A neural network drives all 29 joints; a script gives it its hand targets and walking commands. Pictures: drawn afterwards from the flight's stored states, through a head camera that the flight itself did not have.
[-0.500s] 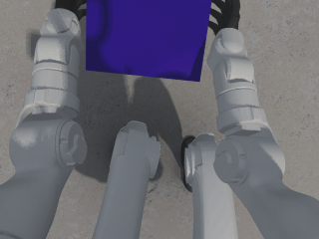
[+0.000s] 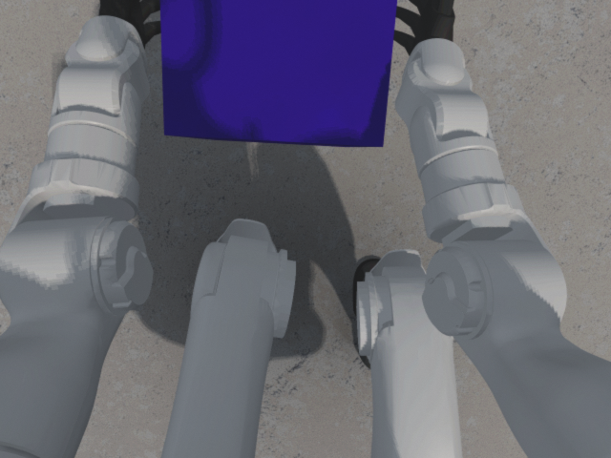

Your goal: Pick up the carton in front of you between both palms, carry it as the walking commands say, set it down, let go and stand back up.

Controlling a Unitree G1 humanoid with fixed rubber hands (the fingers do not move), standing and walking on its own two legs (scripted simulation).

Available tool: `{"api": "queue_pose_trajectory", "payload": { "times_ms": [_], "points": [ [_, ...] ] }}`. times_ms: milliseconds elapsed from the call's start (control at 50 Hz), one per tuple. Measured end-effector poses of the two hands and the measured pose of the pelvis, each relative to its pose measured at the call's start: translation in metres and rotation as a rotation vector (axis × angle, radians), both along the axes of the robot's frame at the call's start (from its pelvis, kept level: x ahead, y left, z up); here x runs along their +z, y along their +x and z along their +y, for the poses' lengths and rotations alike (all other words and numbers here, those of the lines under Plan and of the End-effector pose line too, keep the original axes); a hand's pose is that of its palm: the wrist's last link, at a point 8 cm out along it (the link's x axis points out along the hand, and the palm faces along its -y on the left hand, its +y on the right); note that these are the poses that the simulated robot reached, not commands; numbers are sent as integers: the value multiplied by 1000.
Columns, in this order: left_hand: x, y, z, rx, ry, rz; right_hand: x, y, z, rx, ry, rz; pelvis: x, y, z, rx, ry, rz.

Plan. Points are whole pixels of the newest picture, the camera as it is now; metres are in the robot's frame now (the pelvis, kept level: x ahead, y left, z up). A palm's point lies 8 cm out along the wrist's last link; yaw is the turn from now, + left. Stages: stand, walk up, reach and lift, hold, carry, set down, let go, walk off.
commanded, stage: set down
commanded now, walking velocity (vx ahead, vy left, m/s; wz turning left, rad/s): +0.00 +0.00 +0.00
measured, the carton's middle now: (282, 59) +0.51 +0.12 -0.25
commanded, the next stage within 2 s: none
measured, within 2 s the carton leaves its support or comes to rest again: rests again in 0.10 s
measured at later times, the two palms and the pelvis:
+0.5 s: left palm (137, 31) +0.49 +0.27 -0.18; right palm (431, 43) +0.54 -0.04 -0.18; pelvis +0.00 +0.00 -0.01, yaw +0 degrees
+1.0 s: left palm (89, 30) +0.48 +0.32 -0.20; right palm (450, 55) +0.54 -0.07 -0.20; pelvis -0.01 +0.00 -0.02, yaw +1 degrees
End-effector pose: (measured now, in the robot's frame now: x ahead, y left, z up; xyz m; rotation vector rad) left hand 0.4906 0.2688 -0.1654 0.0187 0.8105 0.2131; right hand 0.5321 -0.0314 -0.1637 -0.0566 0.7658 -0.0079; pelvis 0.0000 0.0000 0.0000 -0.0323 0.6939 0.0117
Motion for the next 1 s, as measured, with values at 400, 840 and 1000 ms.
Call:
{"api": "queue_pose_trajectory", "payload": {
  "times_ms": [400, 840, 1000],
  "points": [
    [-17, 0, -5, -40, -37, 10, -16, 5, -7, 45, 2, 15, -10, 0, -3, -4, 8, -40],
    [-42, -12, 21, 49, -1, -10, -32, 5, -25, 84, -39, -1, -16, -8, -1, 11, -1, -108],
    [-34, -6, 53, 83, 28, -74, -38, 5, -38, 62, -33, -35, -20, -6, 4, 20, -8, -108]
  ]
}}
